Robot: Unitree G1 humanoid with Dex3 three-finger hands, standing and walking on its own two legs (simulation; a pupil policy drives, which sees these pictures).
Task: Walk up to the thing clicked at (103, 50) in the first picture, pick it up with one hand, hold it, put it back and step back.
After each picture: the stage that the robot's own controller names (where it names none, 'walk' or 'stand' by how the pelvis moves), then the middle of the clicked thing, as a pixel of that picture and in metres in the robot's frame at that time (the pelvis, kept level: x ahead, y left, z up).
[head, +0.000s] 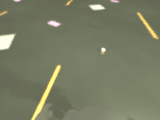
stand; (102, 51) +1.38 -0.30 -0.72
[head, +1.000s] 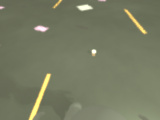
walk; (93, 53) +1.28 +0.01 -0.71
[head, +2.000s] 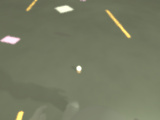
walk; (78, 69) +0.79 +0.20 -0.71
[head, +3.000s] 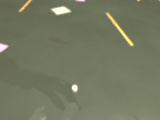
walk; (74, 88) +0.44 +0.17 -0.70
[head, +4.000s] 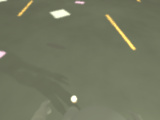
stand; (74, 99) +0.30 +0.17 -0.71
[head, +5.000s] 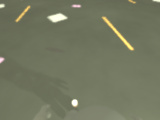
stand; (75, 103) +0.28 +0.17 -0.72
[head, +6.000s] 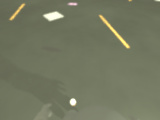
stand; (73, 102) +0.27 +0.18 -0.72
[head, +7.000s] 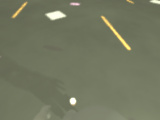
stand; (73, 101) +0.29 +0.17 -0.73
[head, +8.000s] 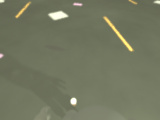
stand; (73, 102) +0.29 +0.16 -0.73
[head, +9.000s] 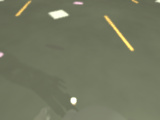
go down; (73, 101) +0.29 +0.16 -0.73
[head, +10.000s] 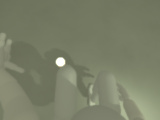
go down; (61, 62) +0.36 +0.23 -0.31
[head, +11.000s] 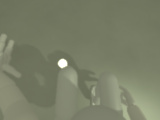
approach; (63, 64) +0.36 +0.23 -0.30
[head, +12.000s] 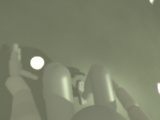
close in; (37, 63) +0.33 +0.27 -0.21
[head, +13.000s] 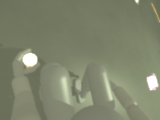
close; (31, 62) +0.35 +0.28 -0.21
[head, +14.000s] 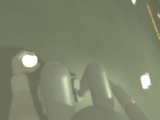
lift; (29, 62) +0.33 +0.28 -0.21
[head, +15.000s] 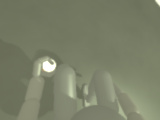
lift; (48, 67) +0.29 +0.27 -0.12
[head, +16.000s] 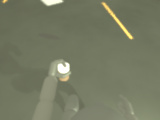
lift; (63, 72) +0.32 +0.18 +0.02
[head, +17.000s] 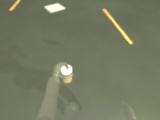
hold; (67, 74) +0.31 +0.17 +0.00
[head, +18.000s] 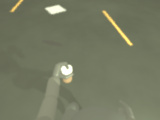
hold; (67, 74) +0.31 +0.17 +0.00
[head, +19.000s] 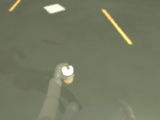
crouch; (68, 74) +0.32 +0.16 -0.01
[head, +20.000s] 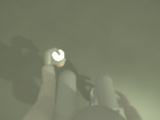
crouch; (59, 58) +0.39 +0.22 -0.09
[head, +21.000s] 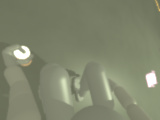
lower; (23, 56) +0.37 +0.31 -0.21
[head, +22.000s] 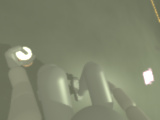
lower; (25, 57) +0.38 +0.29 -0.22
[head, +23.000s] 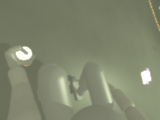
lower; (25, 57) +0.37 +0.29 -0.22
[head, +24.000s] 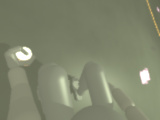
lower; (25, 57) +0.37 +0.30 -0.22
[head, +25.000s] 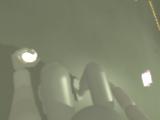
loosen; (29, 59) +0.36 +0.28 -0.22
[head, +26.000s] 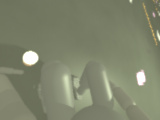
withdraw; (30, 59) +0.35 +0.27 -0.22
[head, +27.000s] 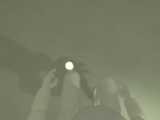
walk; (69, 66) +0.39 +0.21 -0.40
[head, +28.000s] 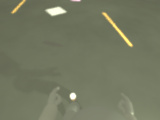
stand; (73, 97) +0.33 +0.17 -0.66
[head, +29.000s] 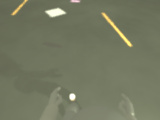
stand; (72, 97) +0.33 +0.18 -0.67
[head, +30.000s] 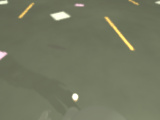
stand; (75, 97) +0.35 +0.16 -0.72
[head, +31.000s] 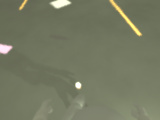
walk; (78, 85) +0.40 +0.19 -0.70
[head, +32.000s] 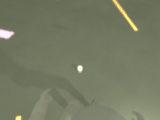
walk; (79, 69) +0.65 +0.14 -0.69
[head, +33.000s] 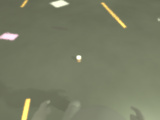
stand; (78, 59) +0.97 +0.22 -0.70
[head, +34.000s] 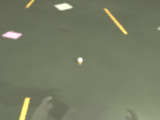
stand; (80, 61) +0.98 +0.17 -0.72
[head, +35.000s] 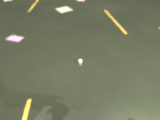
stand; (80, 62) +0.99 +0.17 -0.73
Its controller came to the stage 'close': yes
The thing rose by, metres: 0.70
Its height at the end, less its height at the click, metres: +0.00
